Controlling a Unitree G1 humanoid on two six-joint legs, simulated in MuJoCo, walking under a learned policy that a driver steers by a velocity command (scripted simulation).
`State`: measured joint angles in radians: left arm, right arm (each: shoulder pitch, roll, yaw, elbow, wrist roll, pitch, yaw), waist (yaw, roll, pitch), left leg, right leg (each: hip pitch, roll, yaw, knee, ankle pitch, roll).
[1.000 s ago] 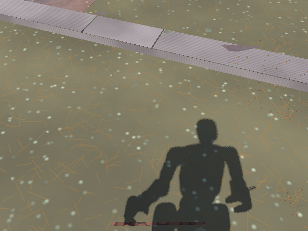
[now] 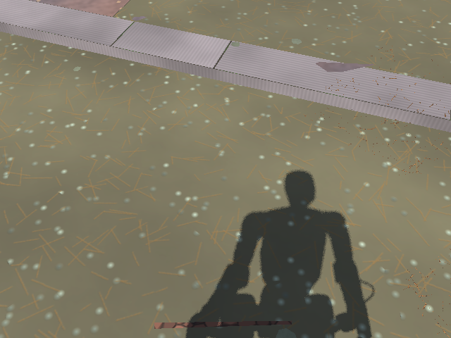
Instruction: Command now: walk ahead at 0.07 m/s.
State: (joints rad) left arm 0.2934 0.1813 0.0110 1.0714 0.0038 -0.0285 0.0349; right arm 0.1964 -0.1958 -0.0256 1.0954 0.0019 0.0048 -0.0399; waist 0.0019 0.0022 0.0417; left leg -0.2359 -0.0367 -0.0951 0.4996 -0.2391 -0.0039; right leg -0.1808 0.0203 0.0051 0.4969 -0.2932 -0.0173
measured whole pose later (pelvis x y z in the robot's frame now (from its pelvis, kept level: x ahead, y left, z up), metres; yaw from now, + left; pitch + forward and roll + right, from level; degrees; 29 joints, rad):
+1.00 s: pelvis +0.42 -0.02 +0.01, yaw -6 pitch +1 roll -1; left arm 0.33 0.25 0.05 0.92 -0.01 -0.09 -0.02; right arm 0.12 -0.28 -0.05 0.86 -0.01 -0.11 -0.02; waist 0.05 0.03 0.02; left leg -0.65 0.12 -0.07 0.93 -0.16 0.00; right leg -0.19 0.11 0.04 0.30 -0.13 -0.10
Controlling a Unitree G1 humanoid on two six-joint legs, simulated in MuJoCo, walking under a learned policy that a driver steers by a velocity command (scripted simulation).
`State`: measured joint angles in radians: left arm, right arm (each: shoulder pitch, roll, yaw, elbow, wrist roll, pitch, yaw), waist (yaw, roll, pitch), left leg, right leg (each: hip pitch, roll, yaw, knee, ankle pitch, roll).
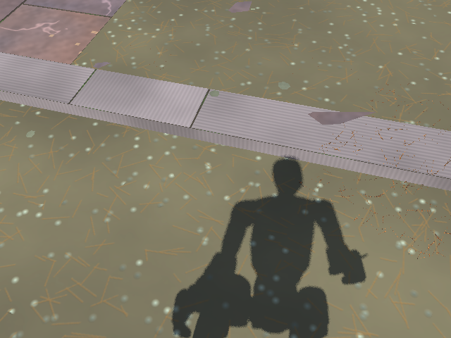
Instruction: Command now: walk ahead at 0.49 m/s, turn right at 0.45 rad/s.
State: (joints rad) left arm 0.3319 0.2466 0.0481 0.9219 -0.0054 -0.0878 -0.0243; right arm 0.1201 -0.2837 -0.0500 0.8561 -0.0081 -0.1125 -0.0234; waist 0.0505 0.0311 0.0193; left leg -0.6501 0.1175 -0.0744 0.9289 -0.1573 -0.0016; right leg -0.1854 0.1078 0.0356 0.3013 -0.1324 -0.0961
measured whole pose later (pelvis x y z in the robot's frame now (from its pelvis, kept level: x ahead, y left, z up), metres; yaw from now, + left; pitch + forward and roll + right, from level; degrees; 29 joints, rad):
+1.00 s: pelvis +0.51 -0.12 +0.00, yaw -35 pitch +2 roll +0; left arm 0.32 0.28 0.07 0.69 -0.01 -0.05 -0.02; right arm 0.11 -0.31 -0.05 0.72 -0.02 -0.10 0.00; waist 0.04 0.03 0.04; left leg -0.65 0.11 -0.07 0.98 -0.22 -0.04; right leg -0.22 0.11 0.06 0.37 -0.17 -0.11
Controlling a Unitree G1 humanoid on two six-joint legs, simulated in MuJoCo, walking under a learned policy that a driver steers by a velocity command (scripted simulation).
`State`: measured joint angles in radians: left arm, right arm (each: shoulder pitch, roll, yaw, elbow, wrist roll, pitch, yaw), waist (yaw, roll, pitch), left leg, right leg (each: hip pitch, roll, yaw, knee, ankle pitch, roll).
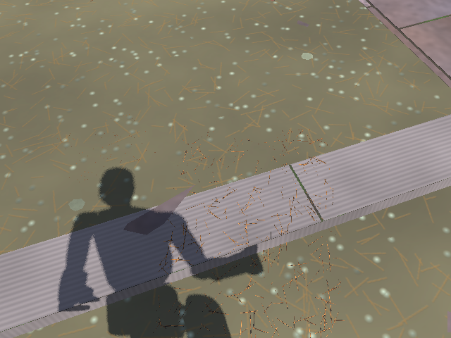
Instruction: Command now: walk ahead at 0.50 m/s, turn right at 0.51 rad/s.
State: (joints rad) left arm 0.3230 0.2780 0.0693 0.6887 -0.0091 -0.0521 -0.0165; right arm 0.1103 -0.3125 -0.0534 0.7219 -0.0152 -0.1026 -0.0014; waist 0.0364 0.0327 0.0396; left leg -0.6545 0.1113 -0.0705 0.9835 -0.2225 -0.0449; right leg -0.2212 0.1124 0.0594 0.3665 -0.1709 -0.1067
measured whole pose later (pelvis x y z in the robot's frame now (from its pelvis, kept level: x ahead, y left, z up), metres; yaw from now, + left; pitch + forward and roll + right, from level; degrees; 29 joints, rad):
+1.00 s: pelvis +0.56 +0.08 +0.00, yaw +24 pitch +1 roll -1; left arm 0.35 0.26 0.06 0.78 0.02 -0.07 0.01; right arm 0.23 -0.30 -0.06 0.61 0.03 0.00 0.00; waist 0.04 0.06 0.01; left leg -0.79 0.05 -0.05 1.55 -0.39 -0.05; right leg -0.16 0.02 -0.08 0.40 -0.25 -0.03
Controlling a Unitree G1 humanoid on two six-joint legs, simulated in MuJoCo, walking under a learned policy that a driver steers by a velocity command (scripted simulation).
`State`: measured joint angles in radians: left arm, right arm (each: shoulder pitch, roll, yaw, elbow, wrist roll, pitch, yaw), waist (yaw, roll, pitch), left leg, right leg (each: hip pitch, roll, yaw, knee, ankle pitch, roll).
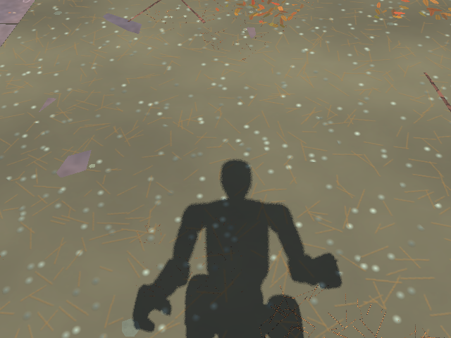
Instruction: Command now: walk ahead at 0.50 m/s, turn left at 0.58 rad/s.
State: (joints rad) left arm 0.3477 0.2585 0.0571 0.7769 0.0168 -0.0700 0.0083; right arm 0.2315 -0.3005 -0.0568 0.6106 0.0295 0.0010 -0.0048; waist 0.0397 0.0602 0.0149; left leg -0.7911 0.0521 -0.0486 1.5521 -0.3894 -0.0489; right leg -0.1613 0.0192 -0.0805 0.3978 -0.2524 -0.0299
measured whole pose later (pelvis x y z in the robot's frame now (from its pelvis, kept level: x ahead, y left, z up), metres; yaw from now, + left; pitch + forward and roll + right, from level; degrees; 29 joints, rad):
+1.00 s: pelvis +0.55 +0.07 +0.06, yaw +10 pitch +2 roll +0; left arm 0.22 0.29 0.05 0.71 0.00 -0.06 -0.03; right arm 0.20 -0.31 -0.04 0.66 -0.02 -0.07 -0.02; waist 0.02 0.03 0.06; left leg -0.55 0.03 -0.07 1.14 -0.39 -0.05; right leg -0.31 0.11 0.04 0.40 -0.12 -0.10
